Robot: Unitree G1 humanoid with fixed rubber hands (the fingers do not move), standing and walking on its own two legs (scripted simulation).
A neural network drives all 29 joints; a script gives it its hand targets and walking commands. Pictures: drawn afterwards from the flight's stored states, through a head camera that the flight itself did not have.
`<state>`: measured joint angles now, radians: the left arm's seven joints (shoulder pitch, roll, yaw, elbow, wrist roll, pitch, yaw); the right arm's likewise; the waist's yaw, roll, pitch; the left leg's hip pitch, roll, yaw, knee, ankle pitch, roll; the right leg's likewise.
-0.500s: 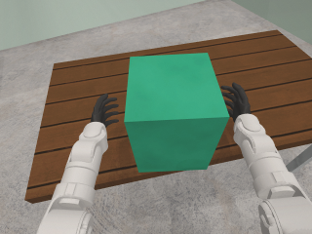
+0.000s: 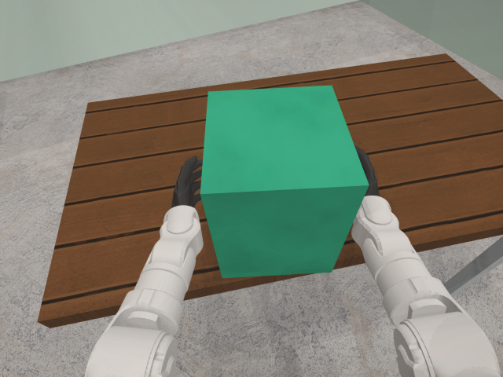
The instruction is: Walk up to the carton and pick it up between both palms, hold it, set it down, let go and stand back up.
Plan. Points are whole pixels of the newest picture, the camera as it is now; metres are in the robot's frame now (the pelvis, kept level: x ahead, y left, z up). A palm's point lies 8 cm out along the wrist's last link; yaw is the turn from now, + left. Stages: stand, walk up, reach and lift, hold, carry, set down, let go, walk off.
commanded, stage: reach and lift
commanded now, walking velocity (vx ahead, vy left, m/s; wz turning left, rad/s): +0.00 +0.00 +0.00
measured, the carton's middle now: (273, 187) +0.44 +0.00 +0.06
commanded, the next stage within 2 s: none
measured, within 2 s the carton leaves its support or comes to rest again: leaves its support in 1.68 s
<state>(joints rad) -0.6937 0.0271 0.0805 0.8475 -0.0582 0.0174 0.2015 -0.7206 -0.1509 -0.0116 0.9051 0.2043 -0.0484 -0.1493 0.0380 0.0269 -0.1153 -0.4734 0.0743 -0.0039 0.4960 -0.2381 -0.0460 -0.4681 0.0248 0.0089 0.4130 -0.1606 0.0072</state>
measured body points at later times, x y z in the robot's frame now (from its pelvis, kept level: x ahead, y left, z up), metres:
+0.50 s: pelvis -0.01 +0.00 +0.00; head +0.05 +0.00 +0.44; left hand +0.42 +0.15 +0.06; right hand +0.44 -0.15 +0.07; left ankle -0.01 +0.14 -0.74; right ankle +0.01 -0.12 -0.74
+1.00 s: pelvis +0.01 +0.00 +0.01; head +0.02 +0.00 +0.46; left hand +0.39 +0.15 +0.07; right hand +0.40 -0.15 +0.07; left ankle -0.01 +0.14 -0.74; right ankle +0.01 -0.12 -0.74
